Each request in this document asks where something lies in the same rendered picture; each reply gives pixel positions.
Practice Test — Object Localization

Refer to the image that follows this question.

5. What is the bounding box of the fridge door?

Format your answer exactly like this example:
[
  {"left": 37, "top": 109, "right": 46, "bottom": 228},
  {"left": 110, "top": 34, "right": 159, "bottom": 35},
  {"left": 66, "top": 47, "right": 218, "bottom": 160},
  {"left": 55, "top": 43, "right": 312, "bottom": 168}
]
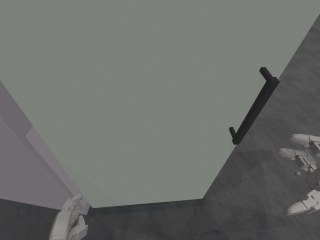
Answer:
[{"left": 0, "top": 0, "right": 320, "bottom": 208}]

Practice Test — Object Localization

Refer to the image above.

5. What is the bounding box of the handle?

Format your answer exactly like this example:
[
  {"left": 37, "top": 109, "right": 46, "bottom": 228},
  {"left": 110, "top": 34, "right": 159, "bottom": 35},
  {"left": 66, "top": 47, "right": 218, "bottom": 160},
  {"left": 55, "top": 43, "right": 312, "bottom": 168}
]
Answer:
[{"left": 229, "top": 67, "right": 280, "bottom": 145}]

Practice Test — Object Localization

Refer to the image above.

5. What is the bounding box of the robot left hand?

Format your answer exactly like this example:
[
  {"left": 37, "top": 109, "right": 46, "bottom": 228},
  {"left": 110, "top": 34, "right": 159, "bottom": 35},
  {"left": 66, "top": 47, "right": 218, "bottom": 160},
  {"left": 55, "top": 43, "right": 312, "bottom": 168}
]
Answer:
[{"left": 49, "top": 194, "right": 88, "bottom": 240}]

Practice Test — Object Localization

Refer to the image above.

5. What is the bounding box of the robot right hand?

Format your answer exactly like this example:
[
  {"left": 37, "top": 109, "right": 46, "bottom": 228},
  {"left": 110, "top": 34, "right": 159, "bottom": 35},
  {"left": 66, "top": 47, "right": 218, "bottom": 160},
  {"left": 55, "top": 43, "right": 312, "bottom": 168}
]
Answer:
[{"left": 277, "top": 134, "right": 320, "bottom": 216}]

